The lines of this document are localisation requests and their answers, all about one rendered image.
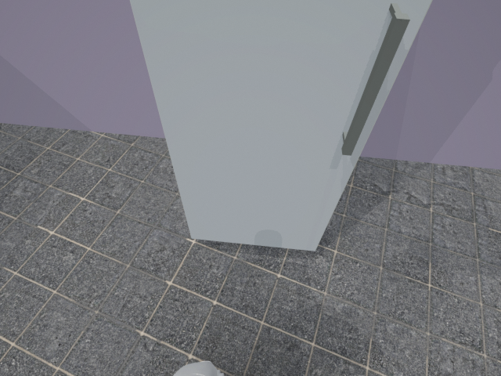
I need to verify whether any fridge door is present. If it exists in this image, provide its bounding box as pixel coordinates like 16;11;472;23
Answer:
130;0;431;251

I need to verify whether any handle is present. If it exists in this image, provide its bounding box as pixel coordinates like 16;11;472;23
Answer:
341;3;410;156

